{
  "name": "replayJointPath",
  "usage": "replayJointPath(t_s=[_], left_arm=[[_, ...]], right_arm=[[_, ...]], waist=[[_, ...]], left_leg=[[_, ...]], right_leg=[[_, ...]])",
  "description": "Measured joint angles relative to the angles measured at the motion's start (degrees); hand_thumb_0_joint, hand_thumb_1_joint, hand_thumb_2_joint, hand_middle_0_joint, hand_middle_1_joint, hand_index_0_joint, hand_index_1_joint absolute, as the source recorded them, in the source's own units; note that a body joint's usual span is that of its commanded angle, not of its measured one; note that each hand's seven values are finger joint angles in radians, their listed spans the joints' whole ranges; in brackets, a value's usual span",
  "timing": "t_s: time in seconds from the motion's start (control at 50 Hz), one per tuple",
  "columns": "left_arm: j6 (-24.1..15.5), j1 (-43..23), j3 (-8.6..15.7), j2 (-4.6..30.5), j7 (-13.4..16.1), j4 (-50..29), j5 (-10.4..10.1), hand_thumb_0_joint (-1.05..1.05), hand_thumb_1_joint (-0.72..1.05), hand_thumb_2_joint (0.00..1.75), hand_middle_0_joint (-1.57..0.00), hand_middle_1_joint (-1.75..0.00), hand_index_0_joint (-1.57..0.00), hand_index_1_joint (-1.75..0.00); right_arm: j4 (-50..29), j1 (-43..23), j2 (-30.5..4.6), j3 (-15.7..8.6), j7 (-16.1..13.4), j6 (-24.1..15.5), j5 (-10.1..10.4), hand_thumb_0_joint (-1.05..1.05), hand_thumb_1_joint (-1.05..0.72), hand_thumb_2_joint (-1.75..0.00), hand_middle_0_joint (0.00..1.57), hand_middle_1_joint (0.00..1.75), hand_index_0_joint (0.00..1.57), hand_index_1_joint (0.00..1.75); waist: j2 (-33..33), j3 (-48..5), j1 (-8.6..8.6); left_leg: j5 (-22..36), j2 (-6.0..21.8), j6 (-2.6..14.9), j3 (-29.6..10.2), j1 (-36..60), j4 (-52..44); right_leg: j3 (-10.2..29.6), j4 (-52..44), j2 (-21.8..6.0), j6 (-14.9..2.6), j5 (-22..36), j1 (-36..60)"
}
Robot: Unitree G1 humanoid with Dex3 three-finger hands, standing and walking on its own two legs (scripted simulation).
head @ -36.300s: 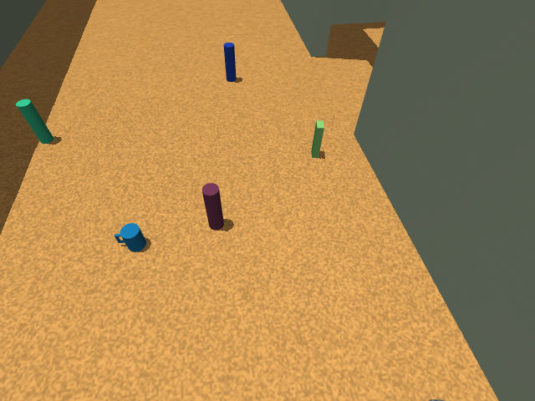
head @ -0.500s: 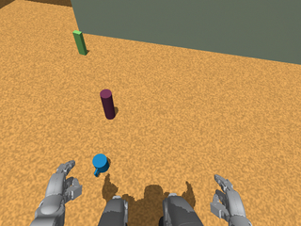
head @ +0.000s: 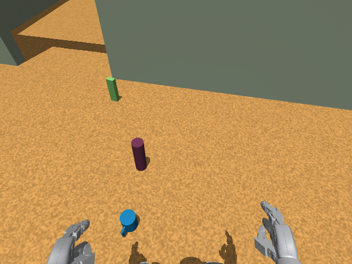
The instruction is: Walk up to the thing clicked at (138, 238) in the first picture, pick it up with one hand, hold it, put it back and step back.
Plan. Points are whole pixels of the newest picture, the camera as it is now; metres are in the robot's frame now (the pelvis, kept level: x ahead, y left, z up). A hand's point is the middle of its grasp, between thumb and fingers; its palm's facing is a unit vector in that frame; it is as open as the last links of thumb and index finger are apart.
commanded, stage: home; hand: left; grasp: from above
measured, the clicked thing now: (127, 224) +0.43 +0.22 -0.66
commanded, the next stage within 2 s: stand in 1.78 s
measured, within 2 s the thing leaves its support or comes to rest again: neither
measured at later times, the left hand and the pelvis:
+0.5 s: hand (95, 254) +0.17 +0.18 -0.05, palm faces +0.04 -0.98 -0.19, open 7.4 cm; pelvis +0.00 +0.00 +0.00, yaw +0 degrees
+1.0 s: hand (95, 253) +0.17 +0.18 -0.05, palm faces +0.05 -0.98 -0.19, open 7.4 cm; pelvis +0.01 +0.00 +0.00, yaw +0 degrees
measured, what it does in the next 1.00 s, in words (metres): stands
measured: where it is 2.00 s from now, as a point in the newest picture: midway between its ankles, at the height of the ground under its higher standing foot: outside the picture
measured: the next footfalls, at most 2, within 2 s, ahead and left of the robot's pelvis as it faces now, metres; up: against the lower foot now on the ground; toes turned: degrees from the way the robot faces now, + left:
none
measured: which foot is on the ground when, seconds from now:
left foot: down 0.00-1.00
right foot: down 0.00-1.00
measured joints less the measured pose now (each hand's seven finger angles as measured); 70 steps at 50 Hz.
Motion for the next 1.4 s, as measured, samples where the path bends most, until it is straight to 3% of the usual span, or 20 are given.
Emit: replayJointPath(t_s=[1.4], left_arm=[[-0.4, 0.2, -0.1, 0.5, 0.1, -1.3, 0.2, 0.01, 0.9, 0.9, -0.2, -0.3, -0.2, -0.3]], right_arm=[[1.5, 1.1, 0.0, -0.7, 0.2, -0.3, -0.2, 0.01, -0.9, -0.9, 0.2, 0.3, 0.21, 0.3]], waist=[[-0.1, 0.7, -0.22]], left_leg=[[-0.7, 0.2, 0.07, 0.3, -0.1, 0.6]], right_leg=[[0.4, 0.6, 0.2, 0.1, -0.5, -0.3]])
